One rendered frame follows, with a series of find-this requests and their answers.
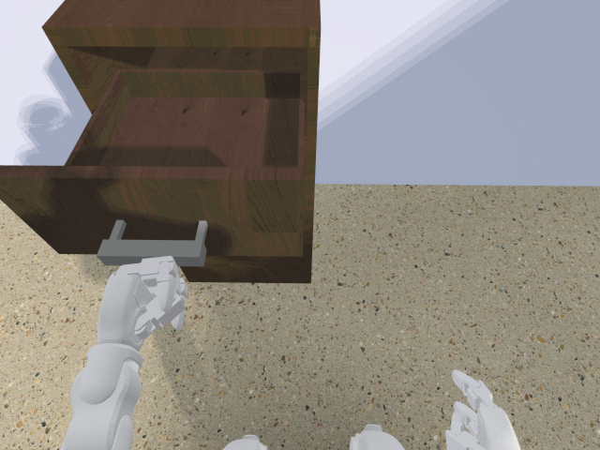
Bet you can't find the robot right thigh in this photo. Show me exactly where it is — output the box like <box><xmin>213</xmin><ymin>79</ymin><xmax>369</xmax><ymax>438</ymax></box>
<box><xmin>350</xmin><ymin>430</ymin><xmax>405</xmax><ymax>450</ymax></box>

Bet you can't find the left robot forearm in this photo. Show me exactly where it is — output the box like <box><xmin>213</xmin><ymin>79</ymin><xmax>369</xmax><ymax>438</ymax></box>
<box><xmin>60</xmin><ymin>343</ymin><xmax>143</xmax><ymax>450</ymax></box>

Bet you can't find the handle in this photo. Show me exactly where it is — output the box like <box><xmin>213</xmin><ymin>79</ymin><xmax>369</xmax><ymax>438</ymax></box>
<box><xmin>97</xmin><ymin>220</ymin><xmax>208</xmax><ymax>266</ymax></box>

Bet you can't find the drawer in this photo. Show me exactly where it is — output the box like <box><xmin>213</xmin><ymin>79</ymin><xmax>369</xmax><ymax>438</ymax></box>
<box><xmin>0</xmin><ymin>69</ymin><xmax>306</xmax><ymax>257</ymax></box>

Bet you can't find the robot left hand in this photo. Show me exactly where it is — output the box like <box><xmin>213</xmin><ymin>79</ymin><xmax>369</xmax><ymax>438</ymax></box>
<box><xmin>97</xmin><ymin>256</ymin><xmax>188</xmax><ymax>352</ymax></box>

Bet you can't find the cabinet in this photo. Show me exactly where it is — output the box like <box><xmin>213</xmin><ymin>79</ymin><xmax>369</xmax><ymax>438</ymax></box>
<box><xmin>42</xmin><ymin>0</ymin><xmax>321</xmax><ymax>283</ymax></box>

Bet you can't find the robot right shin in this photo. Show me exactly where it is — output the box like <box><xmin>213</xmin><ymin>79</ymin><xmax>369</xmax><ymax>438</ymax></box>
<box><xmin>362</xmin><ymin>425</ymin><xmax>383</xmax><ymax>432</ymax></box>

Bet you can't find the robot right hand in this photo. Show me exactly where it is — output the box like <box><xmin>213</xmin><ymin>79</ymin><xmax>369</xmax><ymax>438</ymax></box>
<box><xmin>445</xmin><ymin>369</ymin><xmax>520</xmax><ymax>450</ymax></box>

